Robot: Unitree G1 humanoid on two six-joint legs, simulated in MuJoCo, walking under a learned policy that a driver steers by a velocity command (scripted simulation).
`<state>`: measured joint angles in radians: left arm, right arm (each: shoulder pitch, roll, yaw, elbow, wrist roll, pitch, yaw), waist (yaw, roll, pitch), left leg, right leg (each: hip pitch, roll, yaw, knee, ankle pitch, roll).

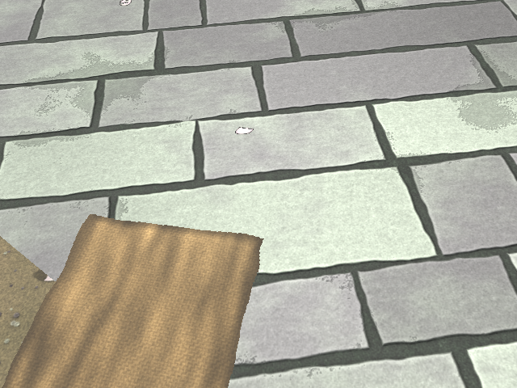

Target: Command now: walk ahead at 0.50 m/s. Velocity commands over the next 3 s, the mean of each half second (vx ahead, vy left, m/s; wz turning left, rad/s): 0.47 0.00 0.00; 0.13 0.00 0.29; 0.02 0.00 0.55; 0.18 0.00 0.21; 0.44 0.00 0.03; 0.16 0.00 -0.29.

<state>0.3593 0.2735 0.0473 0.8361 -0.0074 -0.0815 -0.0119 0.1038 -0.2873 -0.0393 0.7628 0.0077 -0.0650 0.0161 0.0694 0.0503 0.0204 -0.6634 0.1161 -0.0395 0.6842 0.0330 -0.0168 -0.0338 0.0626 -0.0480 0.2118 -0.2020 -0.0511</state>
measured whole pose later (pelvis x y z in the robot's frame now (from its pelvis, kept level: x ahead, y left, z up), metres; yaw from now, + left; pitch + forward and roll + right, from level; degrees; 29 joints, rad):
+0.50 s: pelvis +0.27 +0.06 +0.00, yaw +0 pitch +1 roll +1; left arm 0.12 0.29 0.05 0.78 0.00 -0.07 0.00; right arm 0.32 -0.26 -0.04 0.88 0.00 -0.08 0.01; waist -0.06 -0.05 0.03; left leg -0.09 -0.07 0.05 0.24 -0.18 0.06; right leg -0.65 -0.12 0.04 0.75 -0.04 0.02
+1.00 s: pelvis +0.39 +0.04 -0.01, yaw +12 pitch +0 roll -2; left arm 0.07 0.28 0.06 0.83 0.01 0.00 0.04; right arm 0.20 -0.30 -0.08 0.80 0.01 0.07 -0.02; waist -0.01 0.00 0.06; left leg -0.42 0.07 0.03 0.79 -0.36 -0.02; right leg -0.32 -0.06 -0.18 0.42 -0.10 -0.01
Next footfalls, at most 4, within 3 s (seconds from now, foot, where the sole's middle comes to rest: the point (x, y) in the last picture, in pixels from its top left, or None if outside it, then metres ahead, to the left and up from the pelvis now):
0.16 left None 0.28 0.15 -0.78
0.64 right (323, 374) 0.53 -0.07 -0.78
1.06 left None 0.41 0.17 -0.78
1.54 right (309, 382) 0.50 -0.04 -0.78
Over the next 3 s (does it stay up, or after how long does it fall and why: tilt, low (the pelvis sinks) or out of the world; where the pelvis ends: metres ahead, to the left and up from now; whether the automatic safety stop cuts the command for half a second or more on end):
stays up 0.80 0.29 -0.01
